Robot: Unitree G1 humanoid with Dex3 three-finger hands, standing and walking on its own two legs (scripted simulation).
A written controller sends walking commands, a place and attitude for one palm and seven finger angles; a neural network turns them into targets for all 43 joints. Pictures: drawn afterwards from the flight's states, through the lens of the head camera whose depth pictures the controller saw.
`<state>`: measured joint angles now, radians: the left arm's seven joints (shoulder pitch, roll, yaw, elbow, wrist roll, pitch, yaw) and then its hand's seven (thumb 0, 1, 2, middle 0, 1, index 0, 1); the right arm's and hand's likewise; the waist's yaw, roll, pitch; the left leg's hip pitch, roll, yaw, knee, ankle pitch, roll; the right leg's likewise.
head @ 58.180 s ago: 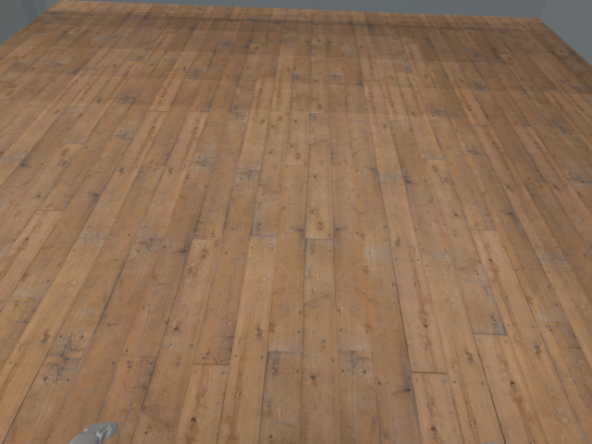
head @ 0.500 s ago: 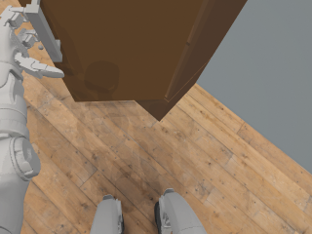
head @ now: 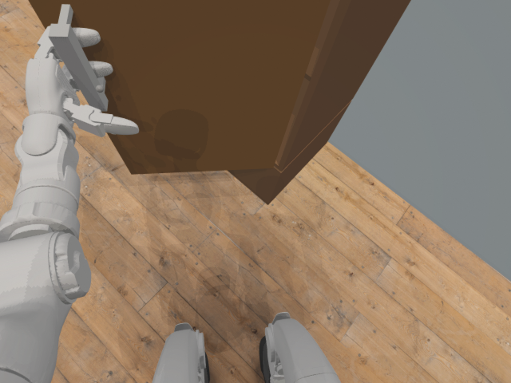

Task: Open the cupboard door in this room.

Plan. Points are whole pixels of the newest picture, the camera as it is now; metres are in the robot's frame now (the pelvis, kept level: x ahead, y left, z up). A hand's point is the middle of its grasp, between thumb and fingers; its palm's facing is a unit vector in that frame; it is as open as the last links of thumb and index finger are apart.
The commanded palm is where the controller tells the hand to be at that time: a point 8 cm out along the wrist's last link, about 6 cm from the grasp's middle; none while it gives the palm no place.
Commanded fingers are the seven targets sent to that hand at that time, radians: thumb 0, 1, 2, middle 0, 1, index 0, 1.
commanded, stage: slide the fingers in behind the handle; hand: left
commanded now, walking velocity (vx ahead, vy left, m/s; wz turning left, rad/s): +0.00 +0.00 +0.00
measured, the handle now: (84, 62) +0.59 +0.21 +0.06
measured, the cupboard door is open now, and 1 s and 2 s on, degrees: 47 48 74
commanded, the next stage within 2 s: close the thumb around the handle in 0.36 s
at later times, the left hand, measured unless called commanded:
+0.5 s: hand (99, 89) +0.53 +0.18 +0.07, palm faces +0.01 -1.00 -0.01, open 14.1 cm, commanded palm +0.51 +0.21 +0.06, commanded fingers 0.00 -0.33 0.37 -0.31 -1.22 -0.31 -1.22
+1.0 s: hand (97, 90) +0.53 +0.18 +0.07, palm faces +0.01 -1.00 +0.00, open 6.9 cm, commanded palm +0.51 +0.22 +0.06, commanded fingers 0.00 0.90 0.90 -0.40 -1.35 -0.40 -1.35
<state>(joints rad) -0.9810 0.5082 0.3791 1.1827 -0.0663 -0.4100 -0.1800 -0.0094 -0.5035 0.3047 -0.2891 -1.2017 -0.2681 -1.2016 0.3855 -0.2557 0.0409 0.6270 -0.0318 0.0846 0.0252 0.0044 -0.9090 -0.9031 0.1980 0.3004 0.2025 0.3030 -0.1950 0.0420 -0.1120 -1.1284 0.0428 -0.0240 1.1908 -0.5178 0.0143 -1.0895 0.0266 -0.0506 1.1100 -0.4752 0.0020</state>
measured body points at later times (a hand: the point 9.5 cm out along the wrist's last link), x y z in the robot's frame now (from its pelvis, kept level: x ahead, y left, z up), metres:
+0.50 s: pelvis +0.00 +0.00 +0.00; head +0.16 +0.02 +0.42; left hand +0.53 +0.23 +0.07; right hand +0.01 -0.27 -0.11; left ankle +0.01 +0.11 -0.64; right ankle +0.02 -0.13 -0.64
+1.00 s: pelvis +0.00 +0.01 +0.00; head +0.16 +0.03 +0.42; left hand +0.53 +0.23 +0.07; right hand -0.01 -0.26 -0.11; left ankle +0.01 +0.11 -0.64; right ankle +0.02 -0.13 -0.64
